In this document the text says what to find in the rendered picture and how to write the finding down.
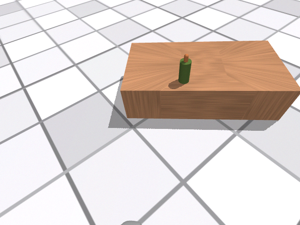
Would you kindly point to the bottle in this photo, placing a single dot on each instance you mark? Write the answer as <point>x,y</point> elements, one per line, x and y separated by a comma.
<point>184,71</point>

